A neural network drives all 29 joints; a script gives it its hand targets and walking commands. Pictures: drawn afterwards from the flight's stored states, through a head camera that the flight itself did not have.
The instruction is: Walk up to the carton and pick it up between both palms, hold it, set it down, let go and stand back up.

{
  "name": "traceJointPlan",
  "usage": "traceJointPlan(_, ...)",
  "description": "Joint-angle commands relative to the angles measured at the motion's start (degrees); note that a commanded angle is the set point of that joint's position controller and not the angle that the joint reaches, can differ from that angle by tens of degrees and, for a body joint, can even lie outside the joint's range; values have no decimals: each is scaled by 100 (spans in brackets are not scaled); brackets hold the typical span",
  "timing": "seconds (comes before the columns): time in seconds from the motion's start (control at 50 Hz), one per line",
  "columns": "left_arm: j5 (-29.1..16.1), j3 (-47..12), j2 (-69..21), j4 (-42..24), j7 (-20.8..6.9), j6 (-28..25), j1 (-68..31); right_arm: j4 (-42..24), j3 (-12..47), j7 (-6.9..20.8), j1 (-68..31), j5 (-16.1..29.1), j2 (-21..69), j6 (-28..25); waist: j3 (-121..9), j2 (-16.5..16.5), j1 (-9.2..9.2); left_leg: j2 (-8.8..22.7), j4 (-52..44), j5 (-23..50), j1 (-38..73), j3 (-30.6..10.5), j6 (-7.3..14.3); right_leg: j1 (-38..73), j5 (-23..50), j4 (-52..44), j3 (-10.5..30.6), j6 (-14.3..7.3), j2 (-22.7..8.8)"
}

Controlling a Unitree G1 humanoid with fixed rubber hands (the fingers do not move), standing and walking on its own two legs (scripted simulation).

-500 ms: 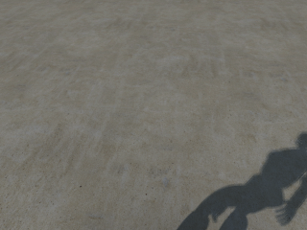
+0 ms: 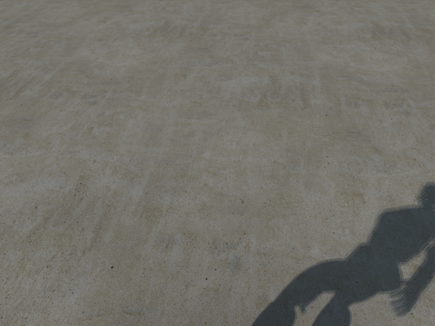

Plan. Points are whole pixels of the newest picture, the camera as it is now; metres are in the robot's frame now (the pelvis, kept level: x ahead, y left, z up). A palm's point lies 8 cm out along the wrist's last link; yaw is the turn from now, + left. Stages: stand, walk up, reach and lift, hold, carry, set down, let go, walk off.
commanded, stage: stand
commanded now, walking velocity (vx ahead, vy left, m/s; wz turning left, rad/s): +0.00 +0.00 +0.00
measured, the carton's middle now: out of the picture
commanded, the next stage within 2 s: none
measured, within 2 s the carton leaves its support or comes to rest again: neither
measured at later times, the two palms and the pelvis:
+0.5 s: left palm out of the picture -0.01 +0.21 -0.14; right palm out of the picture -0.01 -0.22 -0.15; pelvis +0.02 -0.01 +0.00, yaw +0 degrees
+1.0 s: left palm out of the picture -0.03 +0.20 -0.14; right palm out of the picture -0.04 -0.22 -0.15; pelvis +0.00 -0.02 +0.00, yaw +0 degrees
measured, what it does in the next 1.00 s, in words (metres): stands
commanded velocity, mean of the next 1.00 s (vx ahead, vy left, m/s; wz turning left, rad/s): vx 0.00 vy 0.00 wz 0.00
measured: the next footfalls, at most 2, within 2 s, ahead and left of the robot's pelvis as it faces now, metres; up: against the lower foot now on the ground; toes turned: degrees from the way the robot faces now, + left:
none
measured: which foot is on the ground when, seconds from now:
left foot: down 0.00-1.00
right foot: down 0.00-1.00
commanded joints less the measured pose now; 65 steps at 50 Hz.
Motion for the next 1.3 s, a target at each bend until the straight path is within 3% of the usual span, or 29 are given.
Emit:
traceJointPlan(0.0, -10, 33, 384, 85, 48, 27, 790, 124, -16, -1, 693, -9, -357, 2, 318, -36, 56, 411, -329, 1216, 92, -352, 170, -173, 1168, -304, 351, -170, -486)
traceJointPlan(0.02, 10, 24, 319, 92, 35, 50, 628, 104, -15, 0, 796, 27, -220, 17, 235, 134, -43, 351, -337, 821, 86, -305, 137, -171, 641, -377, 368, -203, -432)
traceJointPlan(0.06, 4, 8, 231, -24, 39, 27, 464, 39, -71, -10, 573, -4, -475, -32, 156, 203, 55, 369, -434, 958, -174, -393, 176, 270, 1057, -228, 254, -113, -411)
traceJointPlan(0.08, -2, 16, 335, 39, 58, 36, 486, -10, -105, 5, 378, 2, -558, -45, 435, 71, 75, 367, -342, 1225, -51, -313, 182, -14, 1393, -245, 314, -171, -507)
traceJointPlan(0.1, 19, -3, 207, 57, 32, 21, 412, -34, -79, -20, 351, 9, -427, 3, 488, -466, 86, 392, -346, 1201, -63, -379, 175, -85, 1301, -286, 249, -178, -425)
traceJointPlan(0.16, -19, 28, 290, 55, 16, -10, 567, 59, -50, -8, 658, 53, -435, 13, 266, -29, 52, 427, -245, 1738, 93, -346, 234, 249, 1723, -243, 331, -168, -503)
traceJointPlan(0.2, 26, 61, 556, 87, 19, -7, 433, 76, -82, -22, 670, 42, -494, -25, 148, -243, -47, 388, -293, 1335, 386, -330, 225, 92, 1570, -264, 398, -203, -529)
traceJointPlan(0.24, 27, 81, 402, 9, 19, -14, 372, 62, -77, -72, 448, -19, -442, 3, 209, 341, 65, 427, -249, 1705, 204, -309, 234, 303, 1606, -249, 355, -187, -563)
traceJointPlan(0.3, 13, 80, 456, 92, 78, 5, 609, 76, -23, -79, 588, 26, -193, 21, 84, -95, 53, 399, -279, 1584, 236, -321, 225, 503, 1784, -207, 320, -211, -514)
traceJointPlan(0.32, 11, 65, 488, 44, 57, 1, 543, 29, -80, -48, 467, 48, -479, 52, 87, 248, 36, 384, -338, 1472, 374, -276, 228, 199, 1842, -226, 397, -249, -581)
traceJointPlan(0.34, 25, 40, 269, 25, 30, -23, 429, -2, -104, -53, 311, 55, -426, 42, 24, -176, 89, 328, -301, 1341, 407, -253, 194, 229, 1604, -280, 321, -218, -507)
traceJointPlan(0.36, 29, 46, 428, 79, 58, -31, 393, 86, -94, -39, 533, 80, -331, 29, 327, -134, -74, 392, -310, 1515, 310, -220, 175, 213, 1881, -241, 287, -172, -511)
traceJointPlan(0.38, -5, 34, 334, 77, 47, -12, 379, 44, -107, -41, 413, 25, -451, 36, 433, 9, 38, 383, -357, 1369, 195, -332, 240, 137, 1522, -334, 361, -174, -494)
traceJointPlan(0.46, -2, 73, 585, 76, 54, -39, 521, 53, -204, -39, 388, 33, -653, -24, 231, -13, -6, 421, -212, 1838, 572, -239, 199, 269, 2455, -178, 383, -210, -605)
traceJointPlan(0.48, 0, 151, 750, 27, 48, -46, 322, 72, -153, -52, 578, 30, -632, -73, -10, -183, -29, 522, -184, 2518, 563, -301, 222, 588, 2610, -29, 306, -230, -581)
traceJointPlan(0.56, 5, 48, 298, 60, 87, 36, 338, 141, -155, -101, 583, 10, -438, 34, 199, 210, -51, 445, -236, 2054, 573, -199, 132, 373, 1979, -191, 296, -233, -496)
traceJointPlan(0.62, 29, 67, 447, -8, 50, 70, 442, 104, -93, -92, 246, -3, -298, 98, 608, 370, 139, 404, -387, 1609, 236, -190, 132, 260, 1648, -252, 328, -211, -539)
traceJointPlan(0.64, 33, 107, 543, 18, 77, 85, 441, 42, -84, -52, 195, -6, -285, 114, 547, -66, 96, 395, -341, 1455, 376, -201, 81, 205, 1645, -339, 288, -198, -498)
traceJointPlan(0.7, 1, 50, 394, 62, 24, 51, 446, 35, -84, -56, 258, 35, -364, 107, 420, -250, 91, 475, -395, 1624, 479, -298, 180, 302, 1917, -345, 311, -225, -546)
traceJointPlan(0.72, -4, 9, 332, 31, 13, 31, 522, 99, -104, -71, 424, 50, -510, 118, 483, -5, 47, 432, -383, 1339, 418, -218, 165, 246, 1779, -397, 402, -211, -556)
traceJointPlan(0.78, 15, 13, 411, -4, 25, 47, 384, 134, -108, -44, 485, 2, -436, 125, 530, -252, 3, 460, -514, 1022, 290, -247, 122, 348, 1211, -465, 362, -225, -512)
traceJointPlan(0.92, 39, 29, 462, -77, -14, 31, 363, 212, -80, -37, 344, 42, -275, 162, 689, -73, 53, 328, -540, 553, 275, -184, 92, -119, 250, -857, 531, -185, -498)
traceJointPlan(0.94, 21, 35, 517, -78, -20, 32, 325, 227, -46, -14, 459, 36, -235, 149, 906, 197, -12, 382, -575, 540, -32, -223, 90, 0, 372, -764, 450, -176, -441)
traceJointPlan(1.0, -9, 27, 391, -39, 36, -53, 386, 128, -116, -13, 239, 8, -419, 90, 630, -87, 24, 462, -535, 922, 285, -231, 106, 48, 1060, -683, 428, -204, -488)
traceJointPlan(1.02, 30, 54, 508, -86, 40, -50, 328, 126, -122, -43, 332, 1, -377, 91, 342, 123, -47, 463, -457, 973, 378, -190, 90, 284, 1359, -592, 415, -189, -526)
traceJointPlan(1.12, -20, -15, 170, 3, 33, 26, 692, 170, -154, -44, 354, 40, -538, 69, 422, -251, 96, 418, -528, 699, 95, -251, 62, 232, 817, -649, 405, -194, -449)
traceJointPlan(1.16, -6, 109, 626, -105, 32, 64, 272, 248, -48, 13, 576, 17, -178, 118, 617, -82, -74, 406, -627, 635, -8, -293, 42, 110, 699, -676, 381, -208, -430)
traceJointPlan(1.22, 9, 30, 385, -103, -14, 4, 433, 295, -51, -48, 608, 11, -337, 103, 348, 305, -18, 430, -555, 824, 288, -228, 62, 129, 840, -658, 415, -213, -480)
traceJointPlan(1.28, 20, 16, 372, -152, 1, -43, 344, 220, -106, -15, 430, 0, -478, 63, 345, 237, 18, 445, -445, 1194, 329, -241, 50, 205, 1389, -555, 443, -251, -512)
